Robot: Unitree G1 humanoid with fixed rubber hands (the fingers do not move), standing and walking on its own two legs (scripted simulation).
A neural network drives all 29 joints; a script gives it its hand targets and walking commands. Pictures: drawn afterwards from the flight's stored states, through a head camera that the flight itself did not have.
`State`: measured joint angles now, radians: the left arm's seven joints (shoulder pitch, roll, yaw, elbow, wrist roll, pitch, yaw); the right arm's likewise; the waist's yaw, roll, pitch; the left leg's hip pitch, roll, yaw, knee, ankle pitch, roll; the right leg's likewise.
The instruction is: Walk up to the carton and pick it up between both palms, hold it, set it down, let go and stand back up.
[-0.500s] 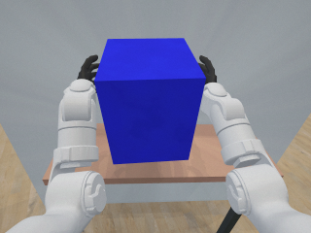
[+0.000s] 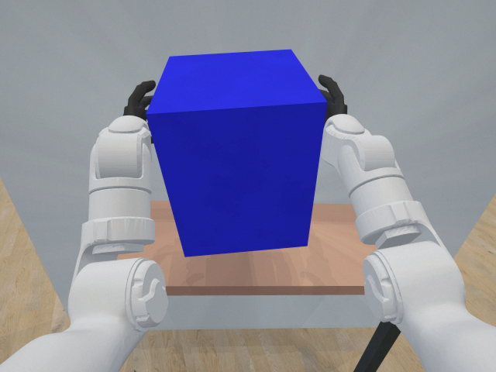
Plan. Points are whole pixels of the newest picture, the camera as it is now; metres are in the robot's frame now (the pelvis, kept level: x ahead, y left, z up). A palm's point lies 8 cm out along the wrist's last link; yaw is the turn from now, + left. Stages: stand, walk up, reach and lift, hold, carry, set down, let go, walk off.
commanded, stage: hold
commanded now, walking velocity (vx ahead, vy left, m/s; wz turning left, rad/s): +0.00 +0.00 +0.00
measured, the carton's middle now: (238, 151) +0.39 +0.00 +0.24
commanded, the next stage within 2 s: none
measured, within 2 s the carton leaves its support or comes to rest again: neither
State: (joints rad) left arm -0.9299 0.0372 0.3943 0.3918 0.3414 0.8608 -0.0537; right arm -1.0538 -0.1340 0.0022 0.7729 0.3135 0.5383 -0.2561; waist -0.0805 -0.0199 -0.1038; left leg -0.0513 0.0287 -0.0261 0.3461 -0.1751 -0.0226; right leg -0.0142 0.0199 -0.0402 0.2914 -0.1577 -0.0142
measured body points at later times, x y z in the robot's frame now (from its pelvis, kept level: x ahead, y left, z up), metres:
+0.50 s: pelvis +0.01 +0.00 +0.00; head -0.08 +0.02 +0.44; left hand +0.39 +0.16 +0.28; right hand +0.39 -0.14 +0.30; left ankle +0.02 +0.13 -0.75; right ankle +0.01 -0.11 -0.75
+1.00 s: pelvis +0.00 +0.00 +0.00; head -0.09 +0.02 +0.44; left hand +0.39 +0.16 +0.29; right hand +0.39 -0.14 +0.30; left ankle +0.02 +0.13 -0.75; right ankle +0.01 -0.11 -0.75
